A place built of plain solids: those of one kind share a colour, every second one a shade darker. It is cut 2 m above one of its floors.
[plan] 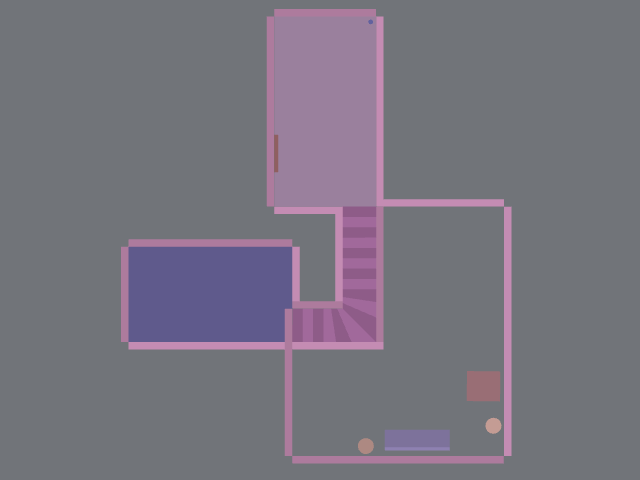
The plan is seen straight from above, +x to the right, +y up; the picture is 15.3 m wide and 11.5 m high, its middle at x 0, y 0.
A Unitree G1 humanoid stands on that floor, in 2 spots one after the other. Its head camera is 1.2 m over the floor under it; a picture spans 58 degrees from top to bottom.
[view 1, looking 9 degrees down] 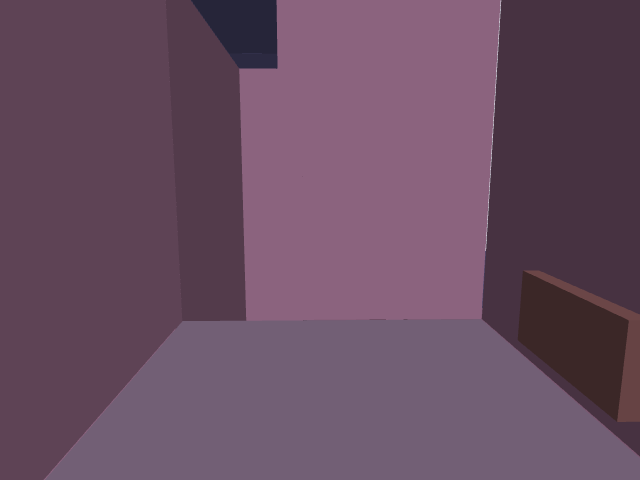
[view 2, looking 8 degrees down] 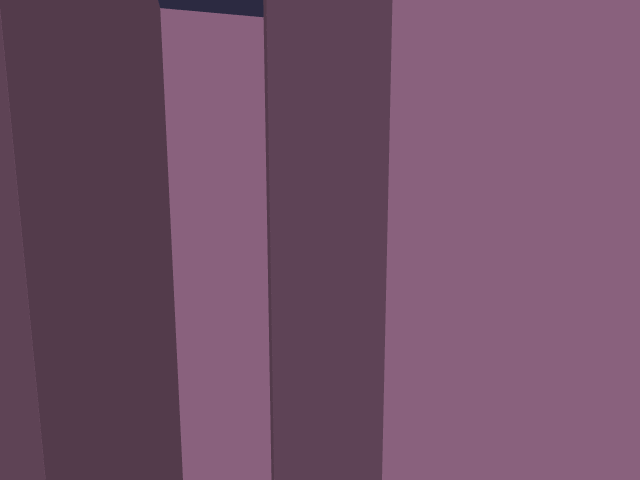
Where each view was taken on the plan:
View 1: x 0.29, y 4.19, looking -91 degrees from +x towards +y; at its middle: wall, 3.43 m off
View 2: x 0.97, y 1.80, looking -104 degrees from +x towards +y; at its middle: wall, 1.77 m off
